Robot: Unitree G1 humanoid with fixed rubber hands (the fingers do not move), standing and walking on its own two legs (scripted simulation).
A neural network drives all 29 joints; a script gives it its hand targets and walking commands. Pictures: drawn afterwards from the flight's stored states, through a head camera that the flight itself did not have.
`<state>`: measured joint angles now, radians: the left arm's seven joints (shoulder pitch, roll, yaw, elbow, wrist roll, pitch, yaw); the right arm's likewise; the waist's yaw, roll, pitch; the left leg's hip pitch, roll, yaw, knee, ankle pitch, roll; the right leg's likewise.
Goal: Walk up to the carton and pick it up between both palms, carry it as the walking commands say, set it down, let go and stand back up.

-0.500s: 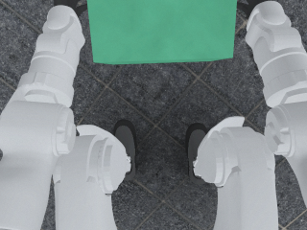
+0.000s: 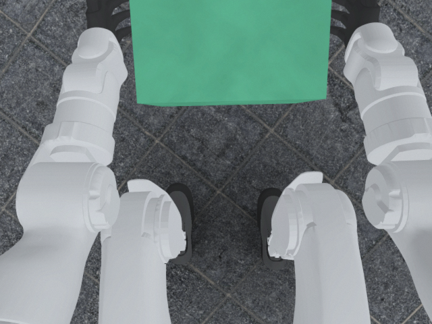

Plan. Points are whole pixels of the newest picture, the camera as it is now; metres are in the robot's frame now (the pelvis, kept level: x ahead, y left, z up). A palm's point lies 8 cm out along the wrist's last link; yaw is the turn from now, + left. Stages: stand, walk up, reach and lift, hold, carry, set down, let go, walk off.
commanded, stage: reach and lift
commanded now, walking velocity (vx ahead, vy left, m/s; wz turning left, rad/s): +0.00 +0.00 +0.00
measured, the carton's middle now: (228, 47) +0.54 -0.01 -0.21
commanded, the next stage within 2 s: none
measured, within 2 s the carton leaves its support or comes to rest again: neither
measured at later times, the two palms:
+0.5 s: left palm (78, 22) +0.53 +0.17 -0.05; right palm (392, 14) +0.52 -0.20 -0.05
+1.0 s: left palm (30, 3) +0.51 +0.17 +0.03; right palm out of the picture +0.51 -0.19 +0.02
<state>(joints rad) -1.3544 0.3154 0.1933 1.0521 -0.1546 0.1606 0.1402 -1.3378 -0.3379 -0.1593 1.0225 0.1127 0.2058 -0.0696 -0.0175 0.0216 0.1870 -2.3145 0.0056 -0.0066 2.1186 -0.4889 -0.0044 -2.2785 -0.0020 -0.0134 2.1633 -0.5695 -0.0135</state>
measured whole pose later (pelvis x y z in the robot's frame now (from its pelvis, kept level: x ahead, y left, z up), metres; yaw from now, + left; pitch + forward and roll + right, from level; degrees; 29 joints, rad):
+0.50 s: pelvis +0.00 +0.00 +0.05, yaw +0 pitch +46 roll +1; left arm -1.16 0.18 0.39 0.79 0.05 0.28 0.09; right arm -1.16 -0.23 -0.30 0.82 -0.03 0.31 -0.07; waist -0.01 0.02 -0.05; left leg -2.28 0.00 -0.01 1.95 -0.47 -0.01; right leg -2.25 0.00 -0.01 1.99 -0.54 -0.02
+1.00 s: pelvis +0.01 +0.00 +0.10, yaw +0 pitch +48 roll +0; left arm -1.06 0.09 0.45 0.68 0.15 0.35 0.08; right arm -1.06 -0.17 -0.37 0.74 -0.11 0.37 -0.05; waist -0.01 0.01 -0.18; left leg -2.16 0.00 -0.01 1.76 -0.44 0.00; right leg -2.13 0.01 0.00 1.80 -0.50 -0.01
